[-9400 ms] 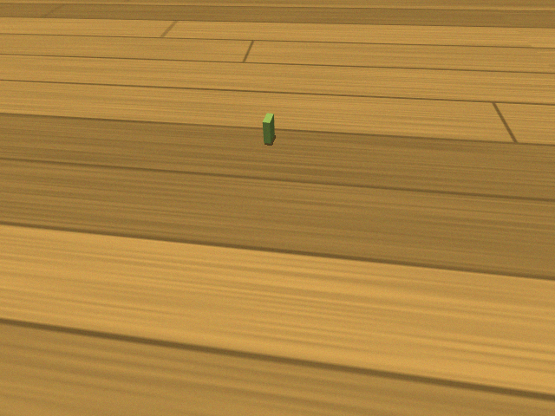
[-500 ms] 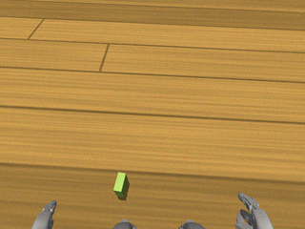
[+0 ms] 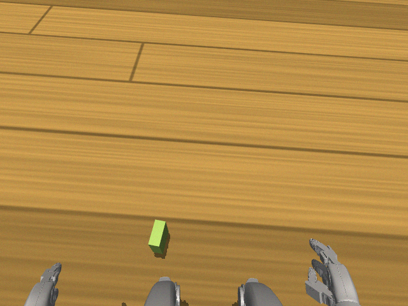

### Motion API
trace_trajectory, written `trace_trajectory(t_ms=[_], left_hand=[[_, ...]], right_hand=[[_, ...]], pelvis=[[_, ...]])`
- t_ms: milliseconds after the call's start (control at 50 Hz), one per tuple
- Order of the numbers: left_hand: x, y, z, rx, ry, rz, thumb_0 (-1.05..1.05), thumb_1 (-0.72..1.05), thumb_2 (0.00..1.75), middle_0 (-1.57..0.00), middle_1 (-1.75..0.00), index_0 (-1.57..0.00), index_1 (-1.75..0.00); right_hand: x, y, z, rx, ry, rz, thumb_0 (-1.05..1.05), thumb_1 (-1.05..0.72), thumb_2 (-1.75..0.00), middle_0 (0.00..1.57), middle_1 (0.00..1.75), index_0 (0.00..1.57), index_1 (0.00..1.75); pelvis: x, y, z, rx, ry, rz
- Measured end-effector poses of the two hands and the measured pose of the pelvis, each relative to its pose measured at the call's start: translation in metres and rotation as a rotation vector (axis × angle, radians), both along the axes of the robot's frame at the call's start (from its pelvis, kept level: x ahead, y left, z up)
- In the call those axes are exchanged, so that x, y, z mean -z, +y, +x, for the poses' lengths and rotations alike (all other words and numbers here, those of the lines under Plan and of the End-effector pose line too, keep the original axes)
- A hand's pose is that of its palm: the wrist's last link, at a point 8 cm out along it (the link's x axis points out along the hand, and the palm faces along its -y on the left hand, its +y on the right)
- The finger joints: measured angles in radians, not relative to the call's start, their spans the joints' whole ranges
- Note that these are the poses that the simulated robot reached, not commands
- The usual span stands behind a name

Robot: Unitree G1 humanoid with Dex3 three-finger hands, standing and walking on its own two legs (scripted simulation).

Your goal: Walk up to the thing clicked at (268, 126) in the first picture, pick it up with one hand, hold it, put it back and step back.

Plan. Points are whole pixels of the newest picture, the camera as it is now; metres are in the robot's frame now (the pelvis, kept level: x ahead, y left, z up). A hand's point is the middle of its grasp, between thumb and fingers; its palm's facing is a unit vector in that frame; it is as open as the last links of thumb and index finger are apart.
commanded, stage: go down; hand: left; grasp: from the side
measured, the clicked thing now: (159, 237) +0.40 +0.18 -0.61
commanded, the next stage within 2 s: approach in 1.82 s
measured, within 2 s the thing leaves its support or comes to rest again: neither
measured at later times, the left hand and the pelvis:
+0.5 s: hand (81, 255) +0.26 +0.32 -0.21, palm faces +0.11 -0.97 -0.21, open 17.3 cm; pelvis -0.05 +0.00 -0.14, yaw -2 degrees
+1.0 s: hand (79, 242) +0.30 +0.36 -0.26, palm faces +0.12 -0.98 -0.16, open 16.9 cm; pelvis -0.08 +0.00 -0.23, yaw -4 degrees
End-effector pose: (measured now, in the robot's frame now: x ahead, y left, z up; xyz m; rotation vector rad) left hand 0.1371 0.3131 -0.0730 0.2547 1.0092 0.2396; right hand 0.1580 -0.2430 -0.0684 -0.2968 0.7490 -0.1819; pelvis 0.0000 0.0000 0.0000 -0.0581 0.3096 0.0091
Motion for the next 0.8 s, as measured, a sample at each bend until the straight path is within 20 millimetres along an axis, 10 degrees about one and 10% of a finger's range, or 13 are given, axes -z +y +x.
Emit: trace_trajectory(t_ms=[160,400,800], left_hand=[[0.035,0.022,0.017,-0.012,-0.114,-0.027,-0.01,-0.49,0.10,-0.07,-0.08,-0.07,-0.08],[0.097,0.045,0.092,0.093,-0.421,-0.071,-0.01,-0.58,0.11,-0.08,-0.12,-0.07,-0.12],[0.153,0.082,0.130,0.129,-0.652,-0.074,-0.02,-0.43,0.20,-0.03,-0.16,-0.02,-0.16]], right_hand=[[0.031,-0.011,-0.011,-0.041,0.012,-0.034,0.01,-0.88,-0.89,0.21,0.30,0.21,0.30],[0.127,-0.029,-0.041,-0.048,0.146,-0.073,0.01,-0.88,-0.89,0.21,0.30,0.21,0.30],[0.231,-0.032,-0.090,-0.071,0.315,-0.085,0.01,-0.88,-0.89,0.21,0.30,0.21,0.30]], pelvis=[[0.031,-0.003,-0.018,0.006,0.066,0.004],[0.113,-0.004,-0.043,0.026,0.198,0.000],[0.200,-0.004,-0.072,0.044,0.267,-0.019]])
